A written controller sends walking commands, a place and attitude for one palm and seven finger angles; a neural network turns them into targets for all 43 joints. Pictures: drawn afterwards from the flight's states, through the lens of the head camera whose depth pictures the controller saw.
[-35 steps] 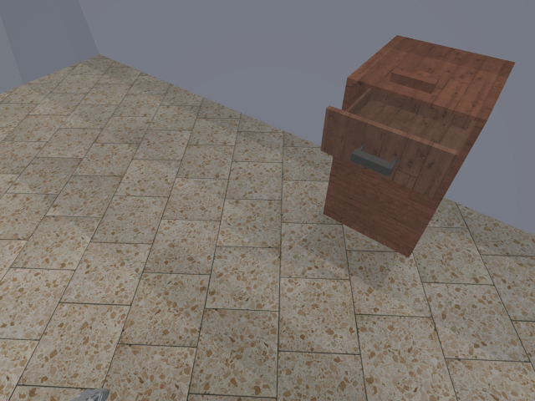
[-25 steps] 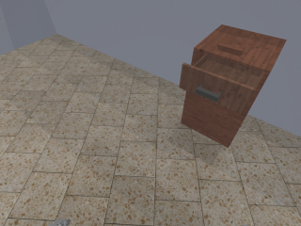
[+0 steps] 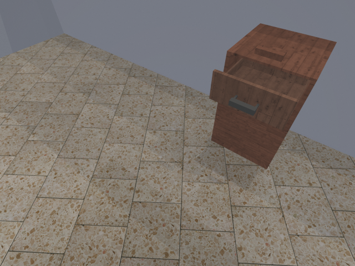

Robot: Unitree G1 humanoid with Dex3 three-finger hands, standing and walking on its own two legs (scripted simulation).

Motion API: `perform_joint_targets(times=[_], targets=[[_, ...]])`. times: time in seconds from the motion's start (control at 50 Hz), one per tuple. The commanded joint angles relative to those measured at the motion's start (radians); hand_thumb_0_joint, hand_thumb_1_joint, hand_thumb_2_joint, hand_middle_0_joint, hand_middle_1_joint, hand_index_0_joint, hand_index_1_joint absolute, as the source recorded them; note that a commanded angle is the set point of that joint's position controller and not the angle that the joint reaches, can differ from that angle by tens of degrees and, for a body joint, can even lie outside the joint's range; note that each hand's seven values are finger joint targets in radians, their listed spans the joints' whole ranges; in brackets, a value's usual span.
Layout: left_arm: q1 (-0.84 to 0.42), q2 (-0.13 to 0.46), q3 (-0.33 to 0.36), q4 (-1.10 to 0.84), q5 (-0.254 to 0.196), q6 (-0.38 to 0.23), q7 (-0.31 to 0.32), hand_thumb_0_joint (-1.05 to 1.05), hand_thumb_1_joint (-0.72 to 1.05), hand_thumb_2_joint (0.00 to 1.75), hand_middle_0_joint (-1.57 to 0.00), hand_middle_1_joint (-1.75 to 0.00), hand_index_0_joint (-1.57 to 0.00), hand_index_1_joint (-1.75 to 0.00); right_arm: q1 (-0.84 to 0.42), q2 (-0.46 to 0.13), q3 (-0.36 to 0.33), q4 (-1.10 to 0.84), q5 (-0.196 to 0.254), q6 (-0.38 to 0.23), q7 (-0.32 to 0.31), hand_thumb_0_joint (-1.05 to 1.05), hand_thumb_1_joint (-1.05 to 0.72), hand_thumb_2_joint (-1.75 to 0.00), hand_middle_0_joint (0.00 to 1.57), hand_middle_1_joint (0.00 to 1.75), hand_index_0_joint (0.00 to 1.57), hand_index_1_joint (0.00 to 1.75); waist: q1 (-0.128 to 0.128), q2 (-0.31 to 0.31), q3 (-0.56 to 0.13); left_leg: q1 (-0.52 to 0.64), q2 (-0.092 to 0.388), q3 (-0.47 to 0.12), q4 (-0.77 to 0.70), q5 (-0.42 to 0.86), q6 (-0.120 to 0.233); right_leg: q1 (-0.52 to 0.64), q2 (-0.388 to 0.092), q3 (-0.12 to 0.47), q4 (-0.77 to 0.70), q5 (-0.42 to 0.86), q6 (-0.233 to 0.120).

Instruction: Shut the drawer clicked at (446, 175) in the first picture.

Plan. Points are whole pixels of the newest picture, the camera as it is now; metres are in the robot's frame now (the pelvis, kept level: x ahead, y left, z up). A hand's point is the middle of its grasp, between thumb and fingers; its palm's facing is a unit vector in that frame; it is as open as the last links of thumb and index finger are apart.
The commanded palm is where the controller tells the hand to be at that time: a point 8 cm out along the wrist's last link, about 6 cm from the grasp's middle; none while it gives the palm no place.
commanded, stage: stand and wait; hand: left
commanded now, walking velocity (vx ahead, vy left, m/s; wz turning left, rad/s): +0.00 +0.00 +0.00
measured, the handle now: (244, 103) +0.82 -0.26 -0.16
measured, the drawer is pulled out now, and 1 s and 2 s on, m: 0.18 0.18 0.18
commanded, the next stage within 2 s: look at it before walking up in 0.12 s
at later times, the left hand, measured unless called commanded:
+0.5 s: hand out of the picture +0.08 +0.25 -0.15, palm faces -0.03 -0.94 -0.34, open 7.4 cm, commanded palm none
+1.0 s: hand out of the picture +0.08 +0.25 -0.16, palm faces -0.04 -0.94 -0.34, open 7.4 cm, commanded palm none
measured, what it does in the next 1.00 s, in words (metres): stands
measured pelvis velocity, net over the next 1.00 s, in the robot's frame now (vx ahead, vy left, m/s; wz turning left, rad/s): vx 0.01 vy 0.01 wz -0.04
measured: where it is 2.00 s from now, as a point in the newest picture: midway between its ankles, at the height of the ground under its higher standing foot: outside the picture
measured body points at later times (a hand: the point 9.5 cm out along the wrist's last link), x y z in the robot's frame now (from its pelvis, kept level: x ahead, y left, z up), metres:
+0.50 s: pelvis +0.00 +0.01 +0.00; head +0.01 +0.00 +0.45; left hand +0.08 +0.30 -0.13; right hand +0.08 -0.29 -0.13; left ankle +0.01 +0.14 -0.74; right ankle +0.01 -0.11 -0.74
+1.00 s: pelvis +0.01 +0.01 +0.00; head +0.02 +0.00 +0.45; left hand +0.08 +0.30 -0.13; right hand +0.09 -0.29 -0.13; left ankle +0.01 +0.14 -0.74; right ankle +0.01 -0.11 -0.74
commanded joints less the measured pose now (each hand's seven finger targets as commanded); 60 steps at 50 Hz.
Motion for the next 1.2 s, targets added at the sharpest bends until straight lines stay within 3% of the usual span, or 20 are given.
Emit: perform_joint_targets(times=[0.0, 0.38, 0.56, 0.88, 0.94, 1.04, 1.1, 1.12, 1.14, 1.16, 1.18], targets=[[-0.058, 0.207, 0.046, -0.072, 0.002, -0.023, 0.016, 0.0, 0.9, 0.9, -0.2, -0.3, -0.2, -0.3, -0.056, -0.191, -0.04, -0.07, 0.0, -0.026, -0.01, 0.0, -0.9, -0.9, 0.2, 0.3, 0.2, 0.3, 0.0, -0.021, -0.056, 0.005, 0.091, -0.083, -0.073, 0.069, 0.043, 0.003, -0.127, 0.128, -0.102, 0.034, -0.026], [-0.061, 0.205, 0.046, -0.074, 0.004, -0.026, 0.016, 0.0, 0.9, 0.9, -0.2, -0.3, -0.2, -0.3, -0.068, -0.192, -0.04, -0.068, 0.002, -0.029, -0.01, 0.0, -0.9, -0.9, 0.2, 0.3, 0.2, 0.3, 0.001, -0.02, -0.07, 0.032, 0.097, -0.088, -0.081, 0.123, 0.044, 0.022, -0.127, 0.116, -0.102, 0.108, -0.022], [-0.059, 0.203, 0.043, -0.067, 0.005, -0.023, 0.015, 0.0, 0.9, 0.9, -0.2, -0.3, -0.2, -0.3, -0.078, -0.193, -0.039, -0.063, 0.003, -0.029, -0.01, 0.0, -0.9, -0.9, 0.2, 0.3, 0.2, 0.3, 0.004, -0.005, -0.055, 0.031, 0.099, -0.091, -0.101, 0.098, 0.045, 0.019, -0.124, 0.112, -0.11, 0.081, -0.016], [-0.055, 0.21, 0.048, -0.07, 0.005, -0.022, 0.015, 0.0, 0.9, 0.9, -0.2, -0.3, -0.2, -0.3, -0.068, -0.198, -0.043, -0.06, 0.003, -0.028, -0.014, 0.0, -0.9, -0.9, 0.2, 0.3, 0.2, 0.3, 0.0, -0.021, -0.071, 0.069, 0.107, -0.066, -0.073, 0.155, 0.041, 0.022, -0.122, 0.128, -0.094, 0.189, -0.023], [0.005, 0.102, 0.037, -0.077, 0.005, 0.011, 0.02, 0.0, 0.9, 0.9, -0.2, -0.3, -0.2, -0.3, -0.004, -0.079, -0.032, -0.069, 0.001, -0.008, -0.021, 0.0, -0.9, -0.9, 0.2, 0.3, 0.2, 0.3, -0.004, -0.021, -0.071, 0.062, 0.114, -0.012, -0.014, 0.16, 0.022, -0.023, -0.116, 0.143, -0.025, 0.256, -0.013], [0.035, 0.097, 0.06, -0.15, 0.012, 0.036, 0.011, 0.0, 0.9, 0.9, -0.2, -0.3, -0.2, -0.3, 0.01, -0.091, -0.062, -0.145, -0.001, 0.012, -0.029, 0.0, -0.9, -0.9, 0.2, 0.3, 0.2, 0.3, -0.004, -0.003, -0.038, 0.018, 0.148, 0.0, 0.035, 0.055, 0.037, -0.145, -0.077, 0.173, 0.076, 0.206, -0.016], [0.054, 0.075, 0.067, -0.187, 0.013, 0.041, 0.004, 0.0, 0.9, 0.9, -0.2, -0.3, -0.2, -0.3, 0.003, -0.101, -0.079, -0.183, -0.002, 0.013, -0.029, 0.0, -0.9, -0.9, 0.2, 0.3, 0.2, 0.3, 0.0, 0.066, -0.048, 0.004, 0.209, -0.031, 0.017, 0.018, 0.068, -0.201, -0.028, 0.135, 0.198, 0.15, -0.005], [0.063, 0.059, 0.07, -0.195, 0.013, 0.042, 0.001, 0.0, 0.9, 0.9, -0.2, -0.3, -0.2, -0.3, -0.004, -0.108, -0.086, -0.196, -0.003, 0.012, -0.03, 0.0, -0.9, -0.9, 0.2, 0.3, 0.2, 0.3, 0.004, 0.109, -0.054, -0.015, 0.253, -0.053, -0.004, 0.034, 0.092, -0.204, -0.007, 0.096, 0.284, 0.092, 0.004], [0.08, 0.041, 0.073, -0.201, 0.012, 0.045, -0.002, 0.0, 0.9, 0.9, -0.2, -0.3, -0.2, -0.3, -0.02, -0.111, -0.091, -0.206, -0.003, 0.008, -0.028, 0.0, -0.9, -0.9, 0.2, 0.3, 0.2, 0.3, 0.017, 0.165, -0.057, -0.025, 0.309, -0.074, -0.028, 0.09, 0.129, -0.212, 0.007, 0.047, 0.38, -0.085, 0.016], [0.087, 0.025, 0.077, -0.209, 0.013, 0.048, -0.004, 0.0, 0.9, 0.9, -0.2, -0.3, -0.2, -0.3, -0.03, -0.108, -0.094, -0.215, -0.005, 0.006, -0.026, 0.0, -0.9, -0.9, 0.2, 0.3, 0.2, 0.3, 0.021, 0.187, -0.049, -0.043, 0.349, -0.07, -0.034, 0.146, 0.161, -0.21, -0.005, 0.004, 0.447, -0.221, 0.028], [0.095, 0.02, 0.082, -0.218, 0.013, 0.05, -0.006, 0.0, 0.9, 0.9, -0.2, -0.3, -0.2, -0.3, -0.043, -0.103, -0.097, -0.229, -0.005, 0.005, -0.026, 0.0, -0.9, -0.9, 0.2, 0.3, 0.2, 0.3, 0.03, 0.175, -0.045, -0.076, 0.368, -0.056, -0.014, 0.182, 0.173, -0.179, -0.034, 0.007, 0.451, -0.258, 0.025]])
